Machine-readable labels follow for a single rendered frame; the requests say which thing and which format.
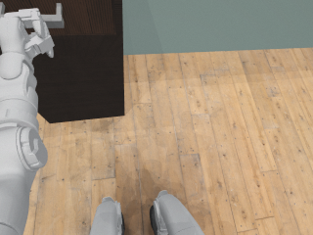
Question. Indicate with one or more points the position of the drawer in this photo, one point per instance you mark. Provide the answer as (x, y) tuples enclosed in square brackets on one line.
[(80, 16)]

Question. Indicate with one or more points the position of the cabinet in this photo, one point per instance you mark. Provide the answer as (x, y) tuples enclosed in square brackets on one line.
[(85, 77)]

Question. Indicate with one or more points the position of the left robot upper arm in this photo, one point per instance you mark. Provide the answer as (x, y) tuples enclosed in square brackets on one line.
[(22, 153)]

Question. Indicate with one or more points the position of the left robot forearm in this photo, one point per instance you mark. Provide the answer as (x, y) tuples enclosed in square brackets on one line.
[(18, 98)]

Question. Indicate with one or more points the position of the robot right thigh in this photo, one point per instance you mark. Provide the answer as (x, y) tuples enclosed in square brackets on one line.
[(177, 219)]

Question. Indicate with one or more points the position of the robot left thigh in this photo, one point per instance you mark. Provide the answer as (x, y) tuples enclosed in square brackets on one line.
[(107, 218)]

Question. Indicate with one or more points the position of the robot left hand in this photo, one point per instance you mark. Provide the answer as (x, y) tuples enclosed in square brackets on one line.
[(15, 39)]

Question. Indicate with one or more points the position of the robot thigh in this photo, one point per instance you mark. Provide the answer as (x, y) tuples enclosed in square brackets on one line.
[(107, 218), (177, 219)]

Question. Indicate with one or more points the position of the handle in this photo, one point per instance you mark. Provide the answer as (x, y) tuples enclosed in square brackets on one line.
[(52, 21)]

